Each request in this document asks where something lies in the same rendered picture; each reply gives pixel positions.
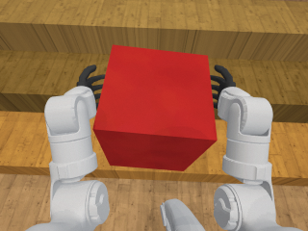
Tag carton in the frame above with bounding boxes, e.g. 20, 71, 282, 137
92, 44, 218, 171

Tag robot left hand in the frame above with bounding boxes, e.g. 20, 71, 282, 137
76, 64, 106, 109

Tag robot left forearm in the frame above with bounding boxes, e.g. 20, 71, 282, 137
44, 86, 98, 218

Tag robot right upper arm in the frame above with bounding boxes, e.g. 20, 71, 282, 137
214, 184, 303, 231

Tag right robot thigh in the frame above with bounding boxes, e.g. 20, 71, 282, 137
160, 198, 205, 231

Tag robot right hand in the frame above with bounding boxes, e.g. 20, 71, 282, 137
210, 64, 236, 109

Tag robot right forearm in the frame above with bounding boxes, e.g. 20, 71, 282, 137
218, 87, 276, 213

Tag robot left upper arm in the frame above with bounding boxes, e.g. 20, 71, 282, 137
25, 180, 110, 231

